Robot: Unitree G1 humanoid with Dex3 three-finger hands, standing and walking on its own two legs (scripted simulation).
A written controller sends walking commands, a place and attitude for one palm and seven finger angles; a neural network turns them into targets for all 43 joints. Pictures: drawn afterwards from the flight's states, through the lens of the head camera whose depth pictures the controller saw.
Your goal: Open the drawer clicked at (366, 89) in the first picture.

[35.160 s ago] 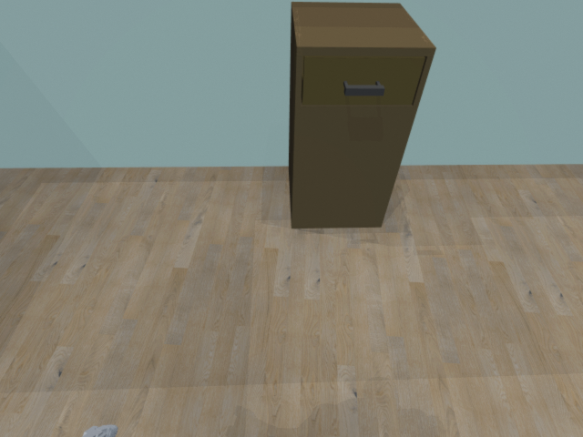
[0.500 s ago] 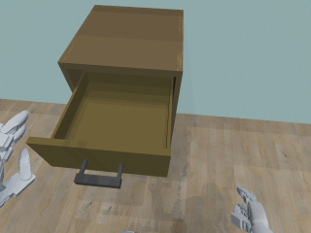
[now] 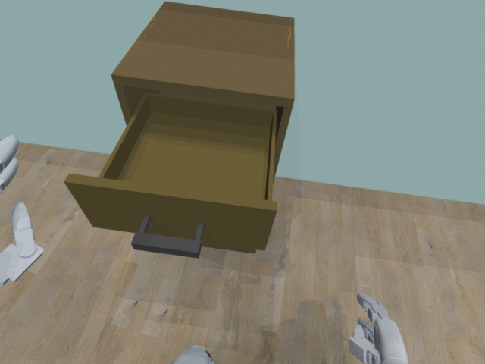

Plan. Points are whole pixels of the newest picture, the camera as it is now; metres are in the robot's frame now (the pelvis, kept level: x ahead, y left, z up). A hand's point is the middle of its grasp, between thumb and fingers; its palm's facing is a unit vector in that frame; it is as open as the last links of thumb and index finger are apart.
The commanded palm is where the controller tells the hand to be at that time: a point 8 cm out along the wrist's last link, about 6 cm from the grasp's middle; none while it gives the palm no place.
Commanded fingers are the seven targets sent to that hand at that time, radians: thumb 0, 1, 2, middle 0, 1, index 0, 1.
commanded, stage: step back with the hand held close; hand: left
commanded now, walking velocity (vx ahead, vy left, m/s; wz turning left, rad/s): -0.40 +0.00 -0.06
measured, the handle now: (170, 234) +0.34 +0.16 -0.04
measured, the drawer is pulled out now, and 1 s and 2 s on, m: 0.29 0.29 0.29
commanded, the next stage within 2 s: stop stepping back and stand still in 0.36 s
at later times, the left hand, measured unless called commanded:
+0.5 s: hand (55, 332) +0.13 +0.20 +0.16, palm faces +0.24 -0.85 -0.47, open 7.4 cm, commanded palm +0.05 +0.25 +0.19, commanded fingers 0.00 0.90 0.90 -0.20 -0.30 -0.20 -0.30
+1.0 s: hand out of the picture +0.02 +0.15 +0.16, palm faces +0.30 -0.84 -0.46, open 7.4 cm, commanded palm -0.05 +0.21 +0.19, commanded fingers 0.00 0.90 0.90 -0.20 -0.30 -0.20 -0.30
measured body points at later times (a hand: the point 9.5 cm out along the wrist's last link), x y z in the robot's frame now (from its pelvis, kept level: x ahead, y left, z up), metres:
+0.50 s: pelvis -0.09 -0.03 +0.01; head -0.02 -0.01 +0.45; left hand +0.11 +0.24 +0.18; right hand +0.12 -0.26 -0.06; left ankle -0.03 +0.09 -0.72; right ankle -0.11 -0.13 -0.69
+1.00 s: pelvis -0.17 -0.08 +0.02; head -0.14 -0.07 +0.46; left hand +0.00 +0.19 +0.19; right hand -0.03 -0.35 -0.07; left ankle -0.20 +0.06 -0.72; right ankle -0.15 -0.14 -0.72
